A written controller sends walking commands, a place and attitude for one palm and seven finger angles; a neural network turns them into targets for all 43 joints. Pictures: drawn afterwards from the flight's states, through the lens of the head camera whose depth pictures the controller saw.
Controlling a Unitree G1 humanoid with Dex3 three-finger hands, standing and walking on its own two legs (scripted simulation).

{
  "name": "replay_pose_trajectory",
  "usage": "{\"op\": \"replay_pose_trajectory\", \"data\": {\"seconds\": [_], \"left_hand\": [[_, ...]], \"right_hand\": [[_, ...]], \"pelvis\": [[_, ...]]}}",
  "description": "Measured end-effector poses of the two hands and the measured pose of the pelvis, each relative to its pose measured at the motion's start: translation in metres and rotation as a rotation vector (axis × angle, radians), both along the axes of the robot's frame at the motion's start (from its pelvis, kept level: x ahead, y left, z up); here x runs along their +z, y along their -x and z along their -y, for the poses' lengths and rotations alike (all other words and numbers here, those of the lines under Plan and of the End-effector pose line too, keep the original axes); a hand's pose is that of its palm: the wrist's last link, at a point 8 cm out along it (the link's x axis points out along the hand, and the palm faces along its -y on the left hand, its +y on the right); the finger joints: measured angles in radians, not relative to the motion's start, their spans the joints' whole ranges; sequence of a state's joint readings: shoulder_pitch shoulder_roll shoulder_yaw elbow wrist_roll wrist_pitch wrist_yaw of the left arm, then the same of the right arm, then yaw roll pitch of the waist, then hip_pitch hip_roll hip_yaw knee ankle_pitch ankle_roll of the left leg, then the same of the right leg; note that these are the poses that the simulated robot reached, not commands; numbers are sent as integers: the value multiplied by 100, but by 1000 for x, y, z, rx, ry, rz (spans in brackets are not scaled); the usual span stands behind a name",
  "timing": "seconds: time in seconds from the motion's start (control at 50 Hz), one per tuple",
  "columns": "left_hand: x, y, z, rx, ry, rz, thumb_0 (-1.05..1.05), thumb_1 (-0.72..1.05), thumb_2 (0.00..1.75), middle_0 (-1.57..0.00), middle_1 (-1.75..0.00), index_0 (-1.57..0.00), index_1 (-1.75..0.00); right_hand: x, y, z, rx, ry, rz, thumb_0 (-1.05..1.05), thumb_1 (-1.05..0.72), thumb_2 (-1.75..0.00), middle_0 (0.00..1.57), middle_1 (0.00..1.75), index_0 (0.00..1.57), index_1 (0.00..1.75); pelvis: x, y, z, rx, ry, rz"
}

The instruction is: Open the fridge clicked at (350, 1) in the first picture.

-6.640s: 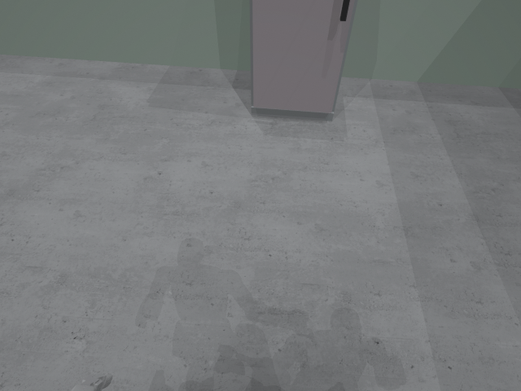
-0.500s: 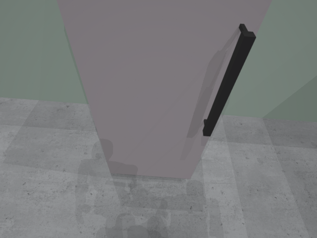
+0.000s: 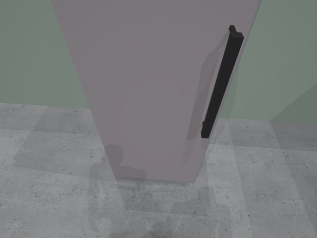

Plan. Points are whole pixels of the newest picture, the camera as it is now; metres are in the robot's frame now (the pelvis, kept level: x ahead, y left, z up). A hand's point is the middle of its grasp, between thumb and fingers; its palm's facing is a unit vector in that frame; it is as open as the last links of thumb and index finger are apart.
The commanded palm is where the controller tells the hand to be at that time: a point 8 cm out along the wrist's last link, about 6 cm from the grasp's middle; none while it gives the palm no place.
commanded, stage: come to a stop and stand still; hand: right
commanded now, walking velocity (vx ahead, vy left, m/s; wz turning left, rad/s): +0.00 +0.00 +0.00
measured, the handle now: (215, 92) +0.53 -0.15 +0.08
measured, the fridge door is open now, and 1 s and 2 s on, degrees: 0 0 0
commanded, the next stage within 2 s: look again from close up in 0.18 s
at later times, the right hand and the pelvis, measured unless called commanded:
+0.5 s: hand out of the picture +0.03 -0.17 -0.17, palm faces +0.03 +0.97 -0.24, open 7.4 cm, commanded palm none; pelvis +0.00 +0.02 -0.01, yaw +0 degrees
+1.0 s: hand out of the picture +0.03 -0.15 -0.17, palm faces +0.03 +0.97 -0.23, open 7.4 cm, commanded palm none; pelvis +0.00 +0.04 +0.00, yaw +0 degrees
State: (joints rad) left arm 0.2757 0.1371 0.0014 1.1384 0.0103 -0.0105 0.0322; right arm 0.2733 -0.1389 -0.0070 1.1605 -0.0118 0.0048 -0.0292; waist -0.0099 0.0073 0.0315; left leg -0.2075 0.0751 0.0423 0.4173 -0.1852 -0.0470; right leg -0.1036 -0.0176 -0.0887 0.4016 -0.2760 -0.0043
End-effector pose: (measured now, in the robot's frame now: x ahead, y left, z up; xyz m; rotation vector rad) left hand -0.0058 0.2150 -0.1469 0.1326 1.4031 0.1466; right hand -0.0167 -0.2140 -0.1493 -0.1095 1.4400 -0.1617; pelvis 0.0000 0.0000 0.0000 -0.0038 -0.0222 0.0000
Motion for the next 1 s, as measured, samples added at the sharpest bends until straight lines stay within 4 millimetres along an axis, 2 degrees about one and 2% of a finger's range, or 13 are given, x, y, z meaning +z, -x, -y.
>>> {"op": "replay_pose_trajectory", "data": {"seconds": [0.14,0.28,0.56,0.78,1.0], "left_hand": [[-9,1,2,-13,21,31,1,92,90,-20,-30,-20,-30],[-15,-5,0,-22,38,55,1,92,90,-20,-30,-20,-30],[-13,-13,-27,-32,21,47,1,91,90,-20,-30,-20,-30],[-7,-17,-49,-36,-12,40,0,91,90,-20,-30,-20,-30],[-5,-16,-54,-43,-17,37,0,91,90,-20,-30,-20,-30]], "right_hand": [[-2,-5,2,27,23,32,1,-91,-90,20,30,20,30],[5,-19,8,31,59,76,1,-91,-90,20,30,20,30],[12,-44,-3,46,75,124,1,-91,-90,20,30,20,30],[10,-45,-14,45,62,119,1,-91,-90,20,30,20,30],[10,-41,-15,40,64,115,1,-91,-90,20,30,20,30]], "pelvis": [[-7,1,1,-8,-3,-6],[-8,-2,-3,-7,6,6],[-5,-4,-21,-5,14,4],[-4,-4,-33,-5,11,2],[-3,-1,-38,-9,8,3]]}}
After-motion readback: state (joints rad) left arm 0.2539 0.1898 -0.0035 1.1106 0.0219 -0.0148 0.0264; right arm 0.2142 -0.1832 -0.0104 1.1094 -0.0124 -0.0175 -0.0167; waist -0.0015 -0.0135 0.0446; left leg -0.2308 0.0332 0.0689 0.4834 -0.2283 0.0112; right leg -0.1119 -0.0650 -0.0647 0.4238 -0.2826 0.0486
